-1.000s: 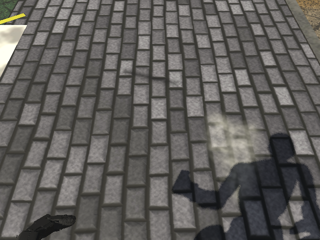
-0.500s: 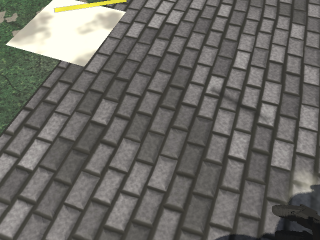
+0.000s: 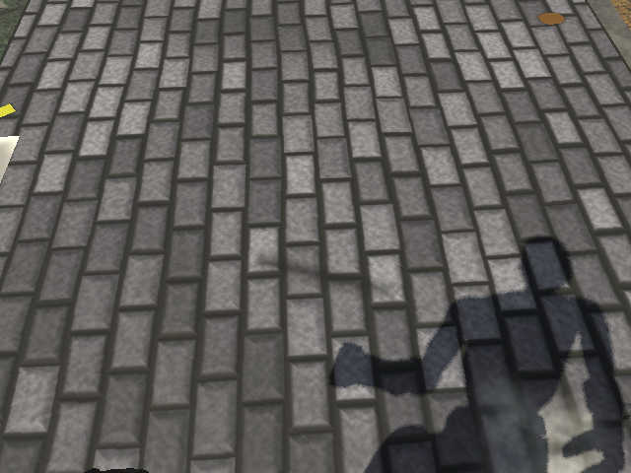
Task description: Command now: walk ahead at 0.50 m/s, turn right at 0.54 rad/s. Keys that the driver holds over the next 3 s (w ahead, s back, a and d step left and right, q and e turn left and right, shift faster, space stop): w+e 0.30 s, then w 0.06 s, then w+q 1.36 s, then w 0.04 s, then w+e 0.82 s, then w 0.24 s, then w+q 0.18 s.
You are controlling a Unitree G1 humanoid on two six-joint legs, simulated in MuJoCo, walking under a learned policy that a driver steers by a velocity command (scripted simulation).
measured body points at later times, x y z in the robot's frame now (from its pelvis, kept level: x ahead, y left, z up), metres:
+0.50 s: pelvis +0.30 +0.00 +0.01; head +0.32 -0.01 +0.46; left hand +0.40 +0.28 -0.10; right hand +0.45 -0.29 -0.07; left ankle +0.44 +0.08 -0.72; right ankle +0.13 -0.08 -0.71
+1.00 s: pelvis +0.57 -0.05 +0.01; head +0.59 -0.05 +0.46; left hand +0.83 +0.17 -0.04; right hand +0.56 -0.34 -0.11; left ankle +0.45 +0.07 -0.71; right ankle +0.68 -0.17 -0.72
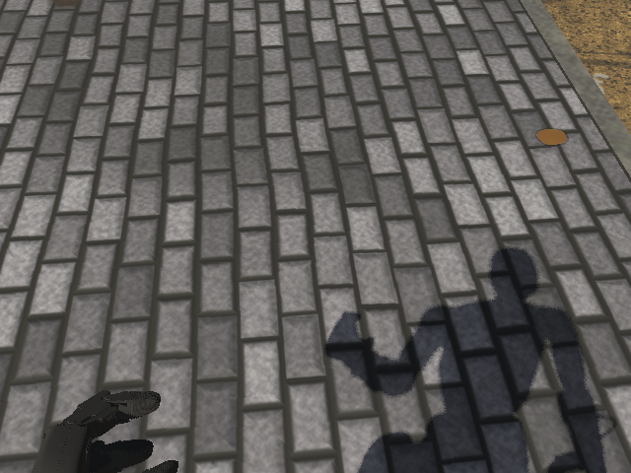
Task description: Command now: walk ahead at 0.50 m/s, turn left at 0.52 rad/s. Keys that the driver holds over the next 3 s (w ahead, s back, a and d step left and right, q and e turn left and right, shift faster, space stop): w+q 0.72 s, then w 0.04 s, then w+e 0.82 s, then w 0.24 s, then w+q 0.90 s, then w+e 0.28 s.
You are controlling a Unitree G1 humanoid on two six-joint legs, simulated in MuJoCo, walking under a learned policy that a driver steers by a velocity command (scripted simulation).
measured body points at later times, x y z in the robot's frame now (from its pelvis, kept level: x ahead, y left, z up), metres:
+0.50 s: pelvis +0.25 +0.05 -0.01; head +0.29 +0.07 +0.44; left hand +0.17 +0.34 -0.13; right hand +0.55 -0.10 -0.07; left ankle +0.34 +0.18 -0.73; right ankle +0.11 -0.12 -0.72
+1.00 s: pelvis +0.53 +0.14 +0.00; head +0.55 +0.15 +0.45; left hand +0.61 +0.45 -0.08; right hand +0.70 -0.11 -0.12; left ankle +0.35 +0.18 -0.73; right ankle +0.69 +0.11 -0.73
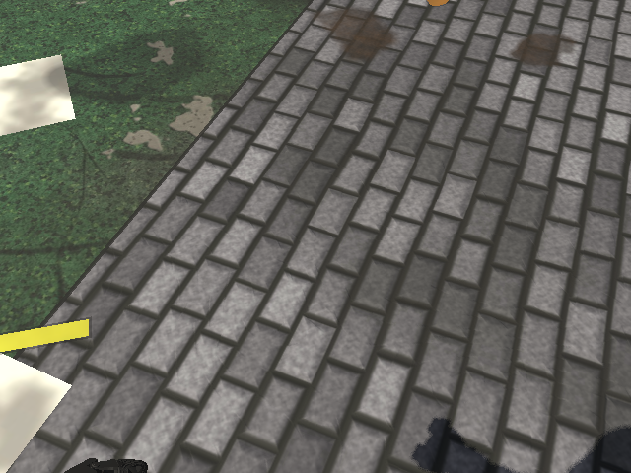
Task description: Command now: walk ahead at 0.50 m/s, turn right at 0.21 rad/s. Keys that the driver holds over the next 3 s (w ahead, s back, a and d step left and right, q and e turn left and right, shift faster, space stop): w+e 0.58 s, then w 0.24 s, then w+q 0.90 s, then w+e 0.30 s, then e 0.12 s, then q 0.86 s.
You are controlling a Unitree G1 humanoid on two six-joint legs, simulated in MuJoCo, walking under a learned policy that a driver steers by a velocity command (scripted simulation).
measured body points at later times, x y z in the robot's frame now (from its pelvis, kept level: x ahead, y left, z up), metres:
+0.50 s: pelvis +0.29 -0.02 +0.00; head +0.31 -0.04 +0.45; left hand +0.36 +0.26 -0.11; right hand +0.48 -0.31 -0.06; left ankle +0.45 +0.06 -0.72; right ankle +0.13 -0.10 -0.73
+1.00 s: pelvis +0.53 -0.13 +0.00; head +0.56 -0.15 +0.45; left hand +0.85 -0.03 -0.06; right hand +0.38 -0.38 -0.13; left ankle +0.45 +0.06 -0.72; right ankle +0.59 -0.28 -0.73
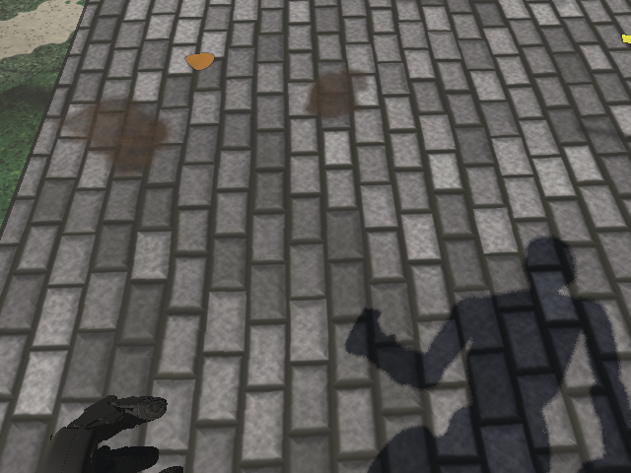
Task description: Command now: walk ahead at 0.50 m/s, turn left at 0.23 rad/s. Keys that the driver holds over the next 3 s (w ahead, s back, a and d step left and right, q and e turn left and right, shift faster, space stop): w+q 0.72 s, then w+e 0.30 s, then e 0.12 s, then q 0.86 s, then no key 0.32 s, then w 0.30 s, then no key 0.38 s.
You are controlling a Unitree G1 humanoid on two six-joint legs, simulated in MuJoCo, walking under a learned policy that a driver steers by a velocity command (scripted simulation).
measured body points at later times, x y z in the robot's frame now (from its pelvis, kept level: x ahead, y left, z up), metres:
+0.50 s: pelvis +0.25 +0.04 -0.01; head +0.28 +0.07 +0.44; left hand +0.19 +0.33 -0.14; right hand +0.53 -0.13 -0.09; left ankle +0.35 +0.17 -0.73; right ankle +0.11 -0.12 -0.72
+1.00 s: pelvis +0.53 +0.14 +0.00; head +0.55 +0.15 +0.45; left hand +0.62 +0.44 -0.08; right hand +0.68 -0.11 -0.11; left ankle +0.35 +0.17 -0.73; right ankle +0.72 +0.10 -0.71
